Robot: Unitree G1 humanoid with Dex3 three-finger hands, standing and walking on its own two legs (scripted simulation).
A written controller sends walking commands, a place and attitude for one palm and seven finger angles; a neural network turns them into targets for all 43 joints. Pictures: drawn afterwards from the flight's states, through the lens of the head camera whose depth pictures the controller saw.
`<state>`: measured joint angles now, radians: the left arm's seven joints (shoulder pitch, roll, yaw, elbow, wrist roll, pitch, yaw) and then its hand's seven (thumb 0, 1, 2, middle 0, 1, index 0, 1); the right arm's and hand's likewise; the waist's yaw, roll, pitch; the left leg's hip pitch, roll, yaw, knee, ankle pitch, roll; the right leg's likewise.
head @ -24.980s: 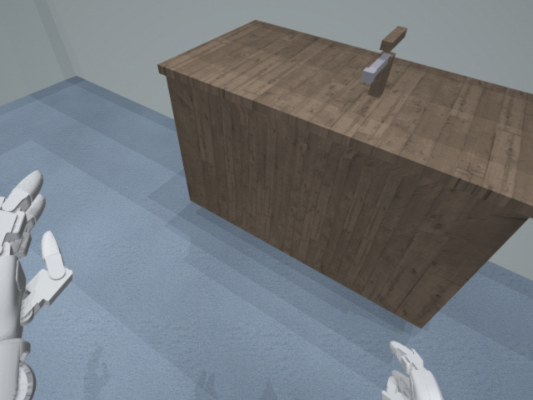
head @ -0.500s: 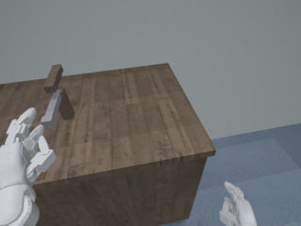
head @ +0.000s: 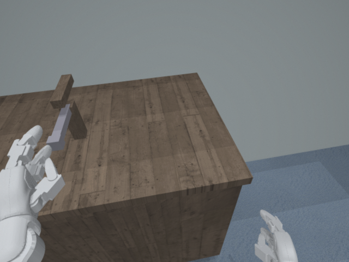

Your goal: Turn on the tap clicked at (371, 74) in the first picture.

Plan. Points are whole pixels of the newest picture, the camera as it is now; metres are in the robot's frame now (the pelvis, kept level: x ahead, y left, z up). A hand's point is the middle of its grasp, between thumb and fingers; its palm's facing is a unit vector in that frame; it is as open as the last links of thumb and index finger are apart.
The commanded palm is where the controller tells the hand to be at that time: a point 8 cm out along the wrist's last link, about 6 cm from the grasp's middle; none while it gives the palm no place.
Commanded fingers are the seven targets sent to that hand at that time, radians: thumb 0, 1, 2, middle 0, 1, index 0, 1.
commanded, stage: reach beside the lever's end, fingers flat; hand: left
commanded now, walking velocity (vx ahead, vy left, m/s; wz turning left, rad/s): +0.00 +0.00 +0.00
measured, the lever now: (56, 142) +0.32 +0.34 +0.12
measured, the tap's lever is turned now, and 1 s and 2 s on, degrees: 0 0 0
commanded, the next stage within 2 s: none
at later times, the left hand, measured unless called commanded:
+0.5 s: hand (49, 174) +0.21 +0.27 +0.16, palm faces +0.53 -0.84 -0.11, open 7.4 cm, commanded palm +0.16 +0.31 +0.17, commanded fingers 0.00 0.90 0.90 -0.19 -0.28 -0.19 -0.28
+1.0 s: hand (52, 166) +0.23 +0.29 +0.15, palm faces +0.55 -0.82 -0.12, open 7.6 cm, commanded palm +0.19 +0.34 +0.15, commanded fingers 0.00 0.90 0.90 -0.17 -0.21 -0.17 -0.21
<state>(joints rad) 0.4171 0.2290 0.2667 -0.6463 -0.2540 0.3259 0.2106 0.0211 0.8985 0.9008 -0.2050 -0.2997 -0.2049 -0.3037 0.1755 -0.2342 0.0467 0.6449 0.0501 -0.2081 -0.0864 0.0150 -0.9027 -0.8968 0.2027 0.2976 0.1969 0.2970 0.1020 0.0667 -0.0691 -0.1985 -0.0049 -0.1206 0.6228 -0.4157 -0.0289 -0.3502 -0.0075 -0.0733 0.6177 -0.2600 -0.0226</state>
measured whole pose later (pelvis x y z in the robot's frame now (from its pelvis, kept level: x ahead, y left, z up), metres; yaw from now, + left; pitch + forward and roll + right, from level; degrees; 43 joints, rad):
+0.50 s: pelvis +0.00 +0.01 +0.00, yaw +0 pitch +0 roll +0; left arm 0.35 0.23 0.32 -0.49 -0.24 0.25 0.19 0.02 0.90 0.90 -0.20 -0.29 -0.20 -0.30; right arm 0.19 -0.22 0.04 0.67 0.04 -0.22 -0.10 0.01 -0.90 -0.90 0.20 0.30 0.20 0.30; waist 0.09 0.05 -0.05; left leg -0.20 -0.02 -0.11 0.61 -0.40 -0.01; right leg -0.35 -0.02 -0.06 0.59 -0.24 0.00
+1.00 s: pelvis -0.01 +0.01 +0.00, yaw -1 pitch +1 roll +0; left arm 0.20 0.27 0.38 -0.27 -0.24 0.21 0.17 0.02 0.90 0.90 -0.18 -0.24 -0.18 -0.24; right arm 0.18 -0.23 0.04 0.69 0.04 -0.21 -0.12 0.01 -0.90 -0.90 0.20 0.30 0.20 0.30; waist 0.08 0.05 -0.04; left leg -0.21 -0.01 -0.11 0.59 -0.38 -0.02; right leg -0.36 -0.01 -0.06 0.58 -0.22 -0.02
